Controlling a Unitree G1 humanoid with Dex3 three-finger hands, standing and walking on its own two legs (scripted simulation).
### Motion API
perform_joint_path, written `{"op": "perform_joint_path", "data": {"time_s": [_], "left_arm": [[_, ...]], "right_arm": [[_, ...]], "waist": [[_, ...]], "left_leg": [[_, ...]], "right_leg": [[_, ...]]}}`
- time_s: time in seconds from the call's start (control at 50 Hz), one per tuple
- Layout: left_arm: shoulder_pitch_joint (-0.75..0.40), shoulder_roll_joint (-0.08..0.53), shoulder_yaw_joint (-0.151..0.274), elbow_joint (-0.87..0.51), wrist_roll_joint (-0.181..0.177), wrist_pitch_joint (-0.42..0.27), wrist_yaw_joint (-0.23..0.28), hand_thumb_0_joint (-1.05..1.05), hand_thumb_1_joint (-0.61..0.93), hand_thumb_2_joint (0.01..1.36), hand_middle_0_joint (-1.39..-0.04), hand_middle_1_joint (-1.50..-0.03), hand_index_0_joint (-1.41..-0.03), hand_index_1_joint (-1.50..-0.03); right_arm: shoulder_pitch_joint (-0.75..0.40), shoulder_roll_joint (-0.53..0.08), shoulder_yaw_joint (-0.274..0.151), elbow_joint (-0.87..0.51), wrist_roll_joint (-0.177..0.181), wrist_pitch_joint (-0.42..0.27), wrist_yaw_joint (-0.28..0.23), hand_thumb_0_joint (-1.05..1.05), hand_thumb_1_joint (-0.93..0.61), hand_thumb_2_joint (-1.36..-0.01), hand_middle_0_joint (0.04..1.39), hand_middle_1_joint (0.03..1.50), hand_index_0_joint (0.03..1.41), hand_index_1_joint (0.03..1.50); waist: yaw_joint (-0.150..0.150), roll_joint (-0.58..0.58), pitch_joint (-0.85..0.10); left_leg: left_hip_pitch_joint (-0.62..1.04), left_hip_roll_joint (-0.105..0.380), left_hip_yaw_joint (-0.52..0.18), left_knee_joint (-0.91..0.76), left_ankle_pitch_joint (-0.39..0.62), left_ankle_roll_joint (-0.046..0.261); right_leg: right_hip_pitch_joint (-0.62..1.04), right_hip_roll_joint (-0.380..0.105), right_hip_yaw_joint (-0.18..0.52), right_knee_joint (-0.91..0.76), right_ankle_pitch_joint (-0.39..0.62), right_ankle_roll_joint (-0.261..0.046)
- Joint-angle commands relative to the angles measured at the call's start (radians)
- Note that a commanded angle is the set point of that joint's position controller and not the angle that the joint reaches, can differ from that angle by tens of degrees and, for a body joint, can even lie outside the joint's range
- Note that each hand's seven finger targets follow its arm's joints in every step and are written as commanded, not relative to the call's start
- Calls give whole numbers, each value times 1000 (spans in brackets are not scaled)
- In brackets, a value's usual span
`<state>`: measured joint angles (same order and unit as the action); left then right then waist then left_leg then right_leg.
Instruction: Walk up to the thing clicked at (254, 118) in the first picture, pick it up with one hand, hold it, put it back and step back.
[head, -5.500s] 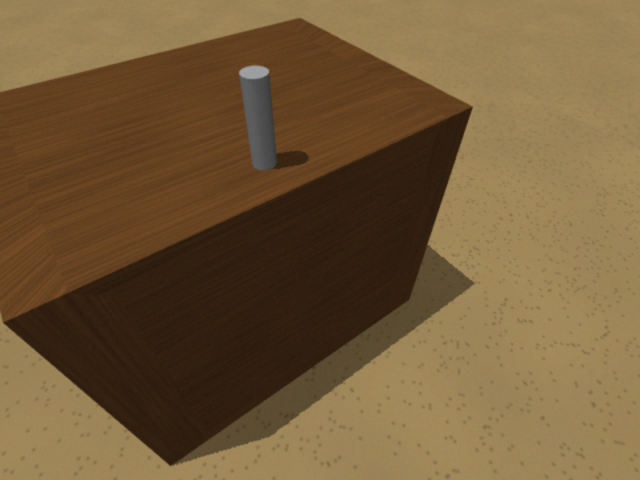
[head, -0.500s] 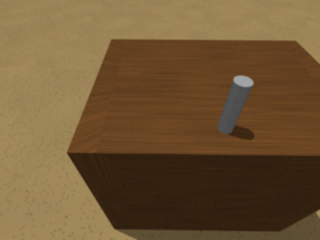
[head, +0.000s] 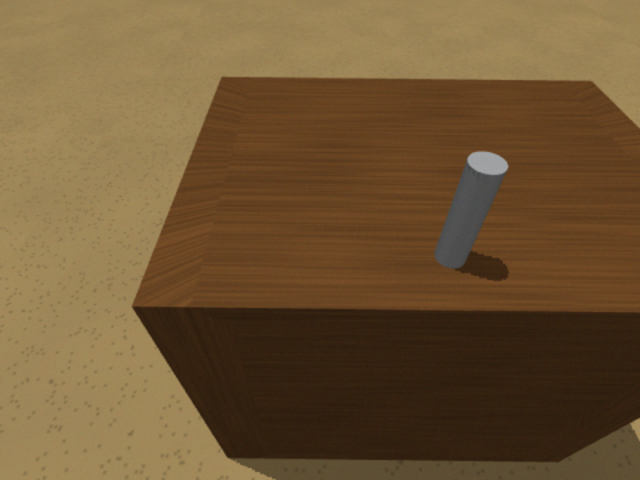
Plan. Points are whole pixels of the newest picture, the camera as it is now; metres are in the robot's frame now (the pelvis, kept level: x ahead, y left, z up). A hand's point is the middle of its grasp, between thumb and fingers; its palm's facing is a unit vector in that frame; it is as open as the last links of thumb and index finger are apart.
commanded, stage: stand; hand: right
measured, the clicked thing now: (466, 215) +0.44 -0.19 +0.11
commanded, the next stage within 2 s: rise first in 0.64 s
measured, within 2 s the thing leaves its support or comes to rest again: neither
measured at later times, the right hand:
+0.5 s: hand out of the picture +0.08 -0.25 -0.16, palm faces -0.03 +0.94 -0.34, open 7.4 cm
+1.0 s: hand (503, 473) +0.18 -0.24 -0.12, palm faces +0.18 +0.93 -0.32, open 11.4 cm
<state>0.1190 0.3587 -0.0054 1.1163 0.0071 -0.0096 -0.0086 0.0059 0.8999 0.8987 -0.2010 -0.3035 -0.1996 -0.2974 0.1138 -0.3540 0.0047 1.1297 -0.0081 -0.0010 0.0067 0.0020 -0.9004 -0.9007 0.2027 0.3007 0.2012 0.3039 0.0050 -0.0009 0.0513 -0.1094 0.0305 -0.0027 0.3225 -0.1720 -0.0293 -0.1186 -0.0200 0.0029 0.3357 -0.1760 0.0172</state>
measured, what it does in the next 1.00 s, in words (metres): stands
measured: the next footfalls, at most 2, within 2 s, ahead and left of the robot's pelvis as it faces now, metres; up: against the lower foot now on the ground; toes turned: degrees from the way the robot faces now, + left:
none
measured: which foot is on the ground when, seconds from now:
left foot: down 0.00-1.00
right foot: down 0.00-1.00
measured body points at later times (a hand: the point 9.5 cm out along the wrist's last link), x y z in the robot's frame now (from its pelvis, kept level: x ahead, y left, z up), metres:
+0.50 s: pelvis +0.00 +0.00 +0.00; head +0.01 +0.01 +0.45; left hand +0.08 +0.31 -0.13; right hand +0.08 -0.30 -0.13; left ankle +0.00 +0.14 -0.75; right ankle +0.01 -0.13 -0.75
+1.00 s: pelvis -0.01 +0.01 -0.01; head +0.03 +0.01 +0.44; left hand +0.16 +0.29 -0.11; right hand +0.16 -0.29 -0.10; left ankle +0.00 +0.14 -0.75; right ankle +0.01 -0.13 -0.75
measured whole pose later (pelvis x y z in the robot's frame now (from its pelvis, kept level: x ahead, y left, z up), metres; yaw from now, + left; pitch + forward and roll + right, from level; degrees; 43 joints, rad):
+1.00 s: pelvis -0.01 +0.01 -0.01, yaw +0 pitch +2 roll +0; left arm 0.04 0.28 0.11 0.89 -0.04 -0.10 0.06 0.01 0.46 0.45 -0.07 -0.10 -0.07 -0.09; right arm 0.06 -0.29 -0.12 0.82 0.04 -0.09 -0.06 0.00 -0.45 -0.45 0.09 0.10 0.09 0.10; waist 0.00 -0.01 0.04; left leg -0.28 0.02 0.00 0.46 -0.22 -0.02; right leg -0.29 -0.03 0.01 0.46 -0.22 0.02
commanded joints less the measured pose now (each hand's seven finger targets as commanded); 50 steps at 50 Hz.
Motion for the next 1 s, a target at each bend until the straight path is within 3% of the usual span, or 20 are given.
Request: {"op": "perform_joint_path", "data": {"time_s": [0.0,0.3,0.54,0.7,0.72,0.74,0.76,0.78,0.8,0.82,0.86,0.88,0.9,0.92,0.96,0.98], "left_arm": [[-35,217,44,-55,1,-19,14,0,900,900,-200,-300,-200,-301],[-28,216,44,-58,2,-20,16,0,900,900,-200,-300,-200,-301],[-29,213,46,-59,2,-17,16,0,900,900,-200,-300,-200,-301],[-28,212,46,-58,3,-19,14,0,900,900,-200,-300,-200,-301],[-29,215,48,-59,3,-17,15,0,820,820,-120,-220,-120,-221],[-380,50,34,-410,-82,-130,25,0,740,740,-40,-140,-40,-141],[-350,74,18,-437,-108,-153,45,0,660,660,-27,-60,-9,-61],[-238,135,50,-353,-110,-146,59,0,580,580,-24,-29,-9,-46],[-175,185,101,-282,-106,-129,69,0,500,500,-28,-33,-16,-47],[-164,227,150,-283,-98,-124,82,0,420,420,-28,-32,-17,-44],[-139,148,138,-249,-80,-132,87,0,298,260,-36,-38,-32,-41],[-118,147,165,-274,-65,-136,86,0,269,202,-37,-39,-40,-37],[-48,144,195,-266,-46,-127,82,0,213,182,-41,-40,-44,-36],[21,100,181,-254,-44,-117,80,0,154,151,-46,-45,-55,-36],[34,122,196,-332,-36,-114,84,0,26,105,-52,-47,-63,-33],[34,105,192,-337,-36,-109,83,0,-15,95,-53,-49,-65,-35]], "right_arm": [[-29,-210,-41,-54,-1,-24,-11,0,-900,-900,200,300,200,300],[-32,-212,-43,-61,0,-24,-13,0,-900,-900,200,300,200,300],[-42,-214,-44,-62,0,-25,-15,0,-900,-900,200,300,200,300],[-35,-213,-43,-62,-1,-28,-14,0,-900,-900,200,300,200,300],[-36,-213,-44,-63,-2,-27,-15,0,-820,-820,120,220,120,220],[-387,-20,-6,-414,75,-107,-23,0,-740,-740,63,140,54,140],[-363,-68,-14,-474,111,-150,-42,0,-660,-660,63,60,54,60],[-248,-154,-51,-374,109,-144,-63,0,-580,-580,61,42,53,42],[-175,-196,-106,-264,104,-128,-77,0,-500,-500,62,41,54,41],[-174,-252,-164,-274,94,-126,-90,0,-420,-420,61,42,53,42],[-162,-175,-146,-294,74,-138,-91,0,-275,-260,61,42,54,42],[-128,-188,-184,-337,61,-138,-91,0,-231,-202,60,43,53,43],[8,-200,-230,-357,46,-129,-90,0,-185,-190,59,43,53,43],[80,-185,-233,-344,44,-119,-89,0,-134,-174,59,43,52,43],[43,-198,-244,-467,44,-120,-89,0,5,-144,55,45,51,45],[67,-168,-231,-480,47,-112,-86,0,51,-135,53,46,50,46]], "waist": [[-7,-6,-51],[-6,2,-79],[-2,11,-53],[-4,8,-63],[-4,3,-66],[14,-78,-90],[-23,-16,-124],[-17,1,-63],[-18,10,-48],[-14,-3,-108],[-13,-10,-187],[-24,-14,-225],[-36,-33,-259],[-29,-25,-255],[-12,-23,-296],[-17,-21,-274]], "left_leg": [[3,91,-78,-54,67,39],[18,98,-75,-38,128,44],[12,98,-82,-57,96,42],[12,99,-79,-53,128,44],[15,97,-77,-50,124,43],[-120,-26,30,59,42,26],[-58,-36,40,20,-42,33],[-85,-35,41,13,-82,33],[-130,-39,49,39,-72,27],[-126,-31,46,68,-41,27],[-117,-29,40,84,-7,30],[-99,-29,37,92,23,34],[-78,-34,37,100,80,37],[-61,-36,41,94,128,33],[-27,-37,45,89,231,23],[-35,-40,47,88,232,24]], "right_leg": [[-5,-106,81,-66,75,-33],[23,-112,78,-54,145,-35],[2,-107,78,-60,94,-35],[21,-110,76,-56,129,-31],[18,-111,75,-52,126,-34],[-102,15,-35,46,33,-20],[-51,4,-25,-1,-37,-20],[-87,8,-24,-1,-74,-23],[-123,18,-32,21,-66,-25],[-119,19,-33,48,-30,-24],[-109,16,-32,76,23,-23],[-103,17,-30,78,50,-24],[-93,21,-33,78,102,-22],[-76,24,-39,74,144,-22],[-33,28,-42,77,228,-22],[-45,27,-43,73,231,-19]]}}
